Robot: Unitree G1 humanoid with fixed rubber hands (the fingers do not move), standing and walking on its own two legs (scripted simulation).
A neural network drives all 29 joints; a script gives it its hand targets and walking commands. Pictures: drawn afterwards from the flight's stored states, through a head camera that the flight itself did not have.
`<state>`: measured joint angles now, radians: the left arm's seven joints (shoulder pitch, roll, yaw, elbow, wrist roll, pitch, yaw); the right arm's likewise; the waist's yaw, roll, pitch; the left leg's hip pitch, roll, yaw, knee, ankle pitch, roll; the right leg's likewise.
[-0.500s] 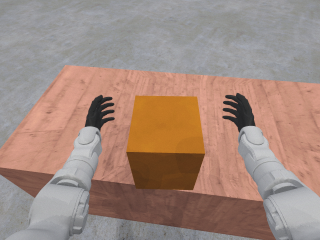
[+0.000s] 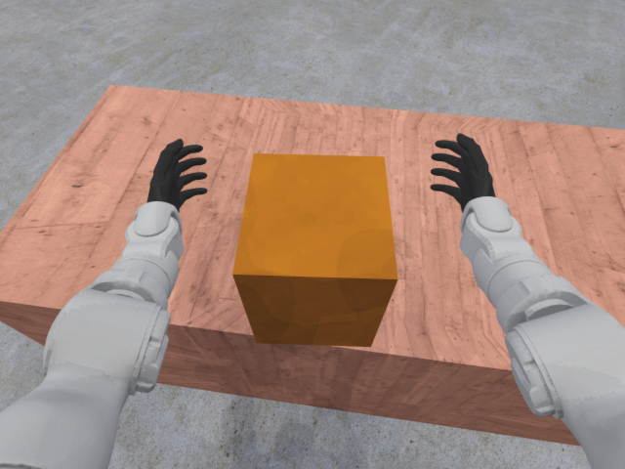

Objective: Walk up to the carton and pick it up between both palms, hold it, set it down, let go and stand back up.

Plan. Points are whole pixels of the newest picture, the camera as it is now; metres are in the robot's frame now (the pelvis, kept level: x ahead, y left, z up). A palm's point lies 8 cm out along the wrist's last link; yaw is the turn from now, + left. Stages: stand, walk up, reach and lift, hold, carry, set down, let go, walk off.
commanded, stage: reach and lift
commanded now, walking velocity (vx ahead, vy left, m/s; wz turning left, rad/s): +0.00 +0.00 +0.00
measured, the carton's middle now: (316, 256) +0.45 +0.04 -0.07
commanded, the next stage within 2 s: none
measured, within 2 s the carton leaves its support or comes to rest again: neither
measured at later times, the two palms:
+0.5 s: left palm (195, 251) +0.44 +0.23 -0.05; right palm (436, 248) +0.45 -0.15 -0.03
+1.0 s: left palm (218, 251) +0.44 +0.19 -0.04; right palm (419, 243) +0.45 -0.12 -0.02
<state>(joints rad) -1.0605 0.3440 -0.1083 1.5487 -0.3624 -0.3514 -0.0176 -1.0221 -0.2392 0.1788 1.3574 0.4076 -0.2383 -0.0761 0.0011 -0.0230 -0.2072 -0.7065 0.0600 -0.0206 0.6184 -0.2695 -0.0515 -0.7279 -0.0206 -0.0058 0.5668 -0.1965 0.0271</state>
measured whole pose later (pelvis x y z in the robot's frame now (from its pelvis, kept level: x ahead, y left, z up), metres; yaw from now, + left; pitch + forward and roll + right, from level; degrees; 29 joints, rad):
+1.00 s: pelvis -0.01 +0.02 -0.06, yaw -2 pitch +30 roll -2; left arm -1.05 0.18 0.01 1.62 -0.25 -0.59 0.05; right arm -1.07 -0.12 -0.02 1.50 0.17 -0.50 -0.08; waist 0.01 0.00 -0.27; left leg -1.11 0.06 -0.02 1.00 -0.42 -0.03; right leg -1.13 -0.02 0.02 0.92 -0.32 0.05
